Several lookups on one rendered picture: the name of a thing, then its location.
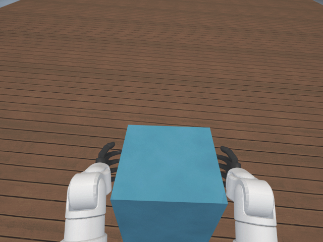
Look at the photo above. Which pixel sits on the left robot hand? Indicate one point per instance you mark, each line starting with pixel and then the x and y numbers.
pixel 103 157

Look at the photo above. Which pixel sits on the robot left forearm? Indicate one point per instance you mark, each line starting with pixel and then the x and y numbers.
pixel 86 204

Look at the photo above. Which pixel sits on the robot right forearm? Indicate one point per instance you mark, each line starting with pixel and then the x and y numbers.
pixel 254 207

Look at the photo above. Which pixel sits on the right robot hand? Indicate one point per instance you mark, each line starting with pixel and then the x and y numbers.
pixel 231 161

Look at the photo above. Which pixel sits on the carton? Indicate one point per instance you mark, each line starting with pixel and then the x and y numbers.
pixel 168 186

